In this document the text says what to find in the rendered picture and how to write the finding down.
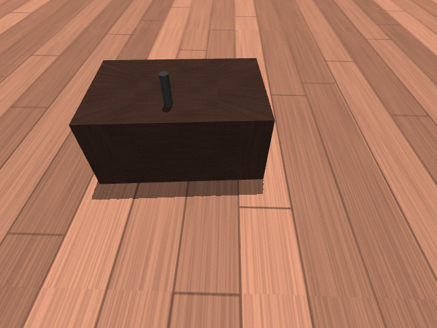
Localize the can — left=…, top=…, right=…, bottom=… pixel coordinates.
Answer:
left=159, top=71, right=173, bottom=107

